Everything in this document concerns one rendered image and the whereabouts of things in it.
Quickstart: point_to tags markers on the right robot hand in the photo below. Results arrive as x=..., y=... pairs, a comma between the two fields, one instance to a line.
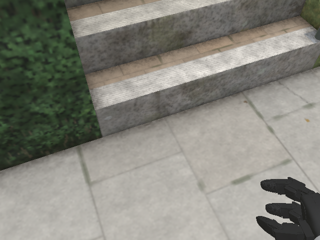
x=305, y=216

